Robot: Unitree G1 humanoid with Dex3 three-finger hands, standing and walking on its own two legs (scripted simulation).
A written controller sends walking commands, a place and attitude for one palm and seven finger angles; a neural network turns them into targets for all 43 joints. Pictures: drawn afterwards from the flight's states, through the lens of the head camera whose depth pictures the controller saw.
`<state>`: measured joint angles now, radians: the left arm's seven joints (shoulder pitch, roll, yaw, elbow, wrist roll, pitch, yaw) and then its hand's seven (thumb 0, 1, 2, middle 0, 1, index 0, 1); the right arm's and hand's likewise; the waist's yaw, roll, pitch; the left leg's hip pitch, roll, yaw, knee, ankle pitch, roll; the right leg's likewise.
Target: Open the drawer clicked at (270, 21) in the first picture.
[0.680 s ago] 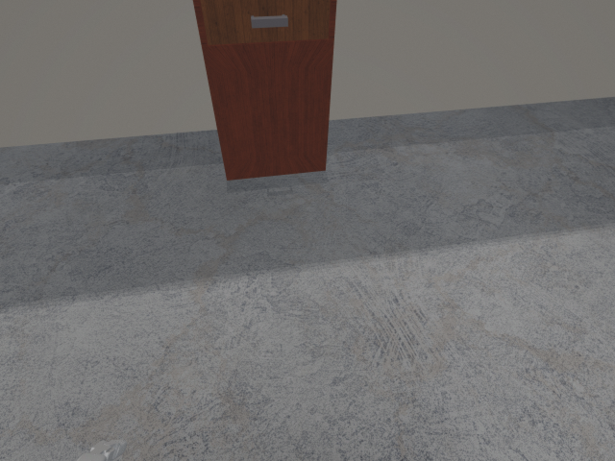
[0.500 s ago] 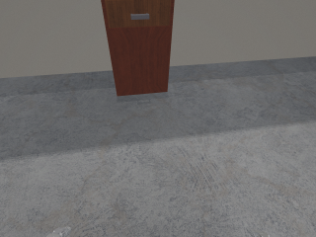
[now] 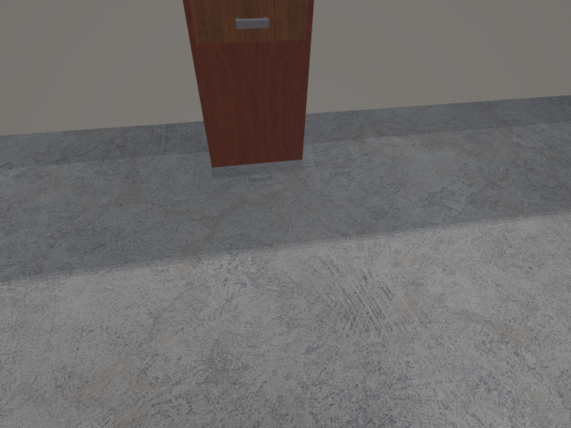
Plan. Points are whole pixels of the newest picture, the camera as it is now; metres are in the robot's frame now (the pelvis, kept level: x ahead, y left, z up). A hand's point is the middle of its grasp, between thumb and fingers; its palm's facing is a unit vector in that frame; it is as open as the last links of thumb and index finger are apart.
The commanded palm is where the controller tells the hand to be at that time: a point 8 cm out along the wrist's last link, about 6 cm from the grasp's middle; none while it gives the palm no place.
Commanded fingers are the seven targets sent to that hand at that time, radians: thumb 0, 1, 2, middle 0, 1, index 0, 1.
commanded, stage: stand and wait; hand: left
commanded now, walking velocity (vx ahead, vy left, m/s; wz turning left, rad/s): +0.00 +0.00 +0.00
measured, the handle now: (251, 21) +1.54 +0.22 -0.02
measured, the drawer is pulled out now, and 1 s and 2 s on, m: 0.00 0.00 0.00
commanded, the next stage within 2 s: look at it before walking up in 0.28 s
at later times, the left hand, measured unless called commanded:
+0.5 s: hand out of the picture +0.07 +0.24 -0.16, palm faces -0.03 -0.94 -0.33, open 7.4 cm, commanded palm none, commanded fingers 0.00 0.90 0.90 -0.20 -0.30 -0.20 -0.30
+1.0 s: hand out of the picture +0.08 +0.24 -0.15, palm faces -0.02 -0.94 -0.34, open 7.4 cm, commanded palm none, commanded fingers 0.00 0.90 0.90 -0.20 -0.30 -0.20 -0.30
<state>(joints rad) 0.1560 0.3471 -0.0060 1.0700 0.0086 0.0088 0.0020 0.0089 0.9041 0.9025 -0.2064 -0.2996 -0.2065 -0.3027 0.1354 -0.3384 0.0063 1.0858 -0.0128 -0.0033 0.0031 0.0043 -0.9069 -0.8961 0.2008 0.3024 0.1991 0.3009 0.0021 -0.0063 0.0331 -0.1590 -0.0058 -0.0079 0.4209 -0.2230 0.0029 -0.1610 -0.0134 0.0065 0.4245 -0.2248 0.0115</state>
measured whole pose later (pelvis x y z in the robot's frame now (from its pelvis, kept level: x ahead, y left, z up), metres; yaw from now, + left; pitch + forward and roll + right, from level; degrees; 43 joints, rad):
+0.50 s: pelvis +0.00 -0.01 +0.00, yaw +0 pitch -2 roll +0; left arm 0.15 0.34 -0.01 1.09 0.01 0.00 0.00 0.01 0.90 0.90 -0.21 -0.30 -0.21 -0.30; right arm 0.13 -0.33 0.01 1.11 -0.01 -0.01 0.01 0.00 -0.91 -0.90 0.20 0.30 0.20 0.30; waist 0.00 -0.01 0.03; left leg -0.16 0.00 -0.01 0.39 -0.20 -0.01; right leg -0.17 -0.01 0.01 0.40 -0.21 0.00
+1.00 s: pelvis +0.00 -0.01 +0.00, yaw +0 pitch -2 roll +0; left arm 0.14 0.34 -0.01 1.08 0.01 0.00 0.00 0.01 0.90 0.90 -0.21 -0.30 -0.21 -0.30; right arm 0.11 -0.34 0.01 1.11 -0.01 -0.01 0.00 0.00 -0.91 -0.90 0.20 0.30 0.20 0.30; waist 0.00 0.00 0.03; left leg -0.14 0.01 -0.01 0.37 -0.20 -0.01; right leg -0.14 0.00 0.00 0.38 -0.20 0.00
